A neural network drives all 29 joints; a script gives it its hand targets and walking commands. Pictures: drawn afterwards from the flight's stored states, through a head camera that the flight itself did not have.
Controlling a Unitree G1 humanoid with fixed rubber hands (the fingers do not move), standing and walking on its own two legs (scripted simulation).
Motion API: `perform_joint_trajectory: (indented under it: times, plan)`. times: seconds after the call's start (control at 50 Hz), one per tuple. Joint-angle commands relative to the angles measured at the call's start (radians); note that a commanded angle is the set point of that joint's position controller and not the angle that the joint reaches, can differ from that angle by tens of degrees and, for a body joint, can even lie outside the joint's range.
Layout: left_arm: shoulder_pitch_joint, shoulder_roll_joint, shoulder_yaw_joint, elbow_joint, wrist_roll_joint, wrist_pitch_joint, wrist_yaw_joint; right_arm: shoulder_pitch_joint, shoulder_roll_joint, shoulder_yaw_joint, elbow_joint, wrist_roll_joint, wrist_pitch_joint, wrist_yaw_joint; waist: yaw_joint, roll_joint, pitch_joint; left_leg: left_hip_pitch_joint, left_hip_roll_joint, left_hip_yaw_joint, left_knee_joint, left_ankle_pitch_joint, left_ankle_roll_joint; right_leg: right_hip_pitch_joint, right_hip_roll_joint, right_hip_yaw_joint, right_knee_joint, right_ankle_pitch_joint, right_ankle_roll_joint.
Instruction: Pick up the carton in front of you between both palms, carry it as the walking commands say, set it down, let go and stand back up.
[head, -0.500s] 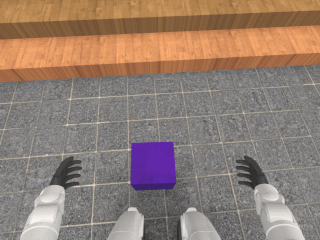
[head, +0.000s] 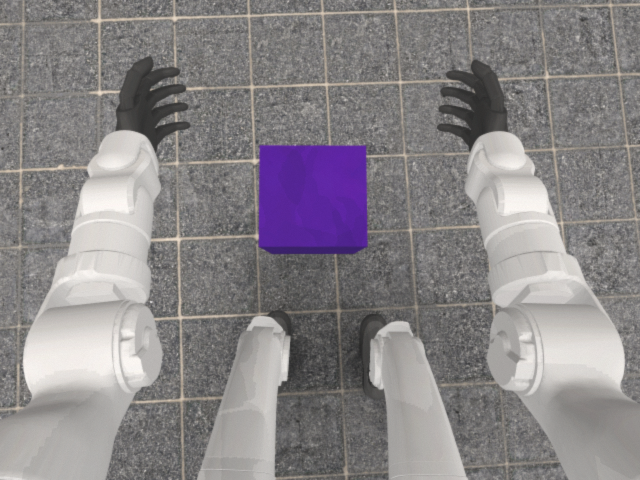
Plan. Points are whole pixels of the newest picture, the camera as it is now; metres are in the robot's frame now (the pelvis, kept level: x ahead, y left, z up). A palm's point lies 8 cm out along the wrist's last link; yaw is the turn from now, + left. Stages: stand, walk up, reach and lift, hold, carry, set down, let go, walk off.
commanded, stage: reach and lift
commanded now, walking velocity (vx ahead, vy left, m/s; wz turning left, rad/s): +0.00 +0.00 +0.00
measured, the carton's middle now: (313, 206) +0.48 +0.04 -0.52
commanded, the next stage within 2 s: none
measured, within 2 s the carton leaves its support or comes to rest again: leaves its support in 1.74 s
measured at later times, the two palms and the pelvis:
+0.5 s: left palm (200, 185) +0.47 +0.23 -0.31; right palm (428, 185) +0.49 -0.16 -0.31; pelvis +0.01 +0.00 -0.15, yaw -1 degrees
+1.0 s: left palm (228, 200) +0.48 +0.22 -0.46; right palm (406, 197) +0.50 -0.16 -0.45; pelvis -0.03 +0.00 -0.27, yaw -1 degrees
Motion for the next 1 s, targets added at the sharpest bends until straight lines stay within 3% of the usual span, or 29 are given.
perform_joint_trajectory:
  times: [0.0, 0.18, 0.28, 0.36, 0.42, 0.52, 0.62, 0.7, 0.8, 0.88, 0.94, 0.98]
  plan:
    - [-0.233, 0.112, 0.046, -0.064, 0.032, -0.034, 0.007, -0.220, -0.095, -0.052, -0.062, -0.038, -0.034, -0.008, 0.013, 0.027, -0.941, 0.465, -0.044, 0.063, -0.133, 0.074, -0.033, 0.413, 0.063, -0.065, -0.103, 0.021, 0.014]
    - [-0.143, 0.033, 0.097, -0.058, 0.084, -0.123, 0.022, -0.148, -0.035, -0.083, -0.035, -0.078, -0.132, 0.002, 0.019, 0.024, -0.919, 0.248, -0.044, 0.051, 0.050, 0.270, -0.039, 0.154, 0.070, -0.055, 0.075, 0.171, 0.021]
    - [-0.096, 0.038, 0.060, -0.069, 0.035, -0.158, 0.036, -0.102, -0.039, -0.041, -0.044, -0.035, -0.168, -0.007, 0.022, 0.019, -0.975, 0.128, -0.043, 0.032, 0.226, 0.383, -0.038, -0.006, 0.072, -0.055, 0.252, 0.255, 0.024]
    - [-0.100, 0.092, -0.004, -0.127, -0.044, -0.166, 0.051, -0.115, -0.079, 0.039, -0.115, 0.040, -0.179, -0.026, 0.027, 0.007, -1.128, 0.108, -0.040, 0.031, 0.366, 0.439, -0.035, -0.013, 0.066, -0.058, 0.392, 0.325, 0.026]
    - [-0.125, 0.125, -0.043, -0.163, -0.092, -0.159, 0.061, -0.141, -0.102, 0.083, -0.160, 0.086, -0.172, -0.039, 0.029, -0.002, -1.198, 0.075, -0.037, 0.041, 0.454, 0.414, -0.035, -0.004, 0.066, -0.066, 0.485, 0.321, 0.028]
    - [-0.207, 0.174, -0.074, -0.188, -0.138, -0.132, 0.070, -0.220, -0.130, 0.111, -0.203, 0.128, -0.139, -0.059, 0.033, -0.007, -1.216, -0.020, -0.030, 0.069, 0.556, 0.260, -0.041, 0.008, 0.064, -0.076, 0.593, 0.206, 0.025]
    - [-0.308, 0.183, -0.087, -0.082, -0.152, -0.112, 0.077, -0.318, -0.140, 0.105, -0.101, 0.140, -0.114, -0.067, 0.032, 0.002, -1.008, -0.168, -0.012, 0.077, 0.612, 0.036, -0.042, -0.109, 0.050, -0.075, 0.653, -0.002, 0.023]
    - [-0.397, 0.191, -0.102, 0.015, -0.157, -0.120, 0.085, -0.404, -0.163, 0.105, 0.010, 0.146, -0.123, -0.066, 0.023, 0.006, -0.890, -0.229, 0.002, 0.067, 0.666, -0.055, -0.036, -0.184, 0.035, -0.070, 0.704, -0.090, 0.024]
    - [-0.482, 0.214, -0.135, 0.104, -0.176, -0.149, 0.100, -0.491, -0.190, 0.129, 0.114, 0.173, -0.156, -0.059, 0.022, 0.016, -0.831, -0.254, 0.014, 0.051, 0.734, -0.045, -0.032, -0.236, 0.023, -0.059, 0.779, -0.083, 0.021]
    - [-0.533, 0.239, -0.170, 0.100, -0.207, -0.172, 0.113, -0.535, -0.222, 0.161, 0.114, 0.212, -0.185, -0.062, 0.023, 0.024, -0.911, -0.195, 0.017, 0.048, 0.791, 0.034, -0.029, -0.211, 0.022, -0.064, 0.836, -0.018, 0.019]
    - [-0.540, 0.241, -0.174, 0.072, -0.228, -0.183, 0.122, -0.544, -0.208, 0.204, 0.093, 0.231, -0.195, -0.064, 0.043, -0.020, -0.937, -0.206, 0.008, 0.050, 0.806, 0.069, -0.029, -0.176, 0.027, -0.068, 0.865, 0.021, 0.020]
    - [-0.505, 0.216, -0.187, 0.093, -0.234, -0.189, 0.127, -0.517, -0.181, 0.232, 0.112, 0.257, -0.197, -0.053, 0.054, -0.010, -0.917, -0.165, 0.004, 0.045, 0.819, 0.115, -0.023, -0.230, 0.034, -0.074, 0.878, 0.038, 0.022]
